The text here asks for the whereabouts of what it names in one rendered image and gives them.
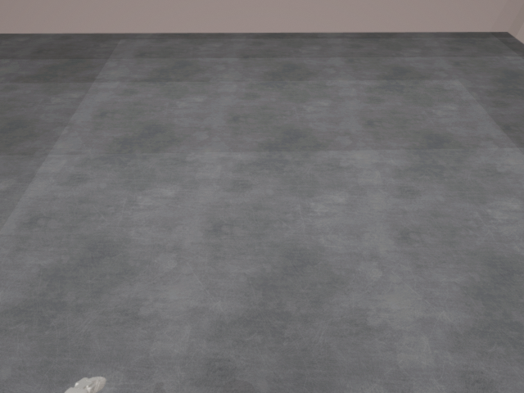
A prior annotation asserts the robot left hand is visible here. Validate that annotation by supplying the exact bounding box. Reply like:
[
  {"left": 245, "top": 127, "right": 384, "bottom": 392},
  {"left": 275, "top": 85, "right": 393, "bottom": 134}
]
[{"left": 65, "top": 377, "right": 106, "bottom": 393}]

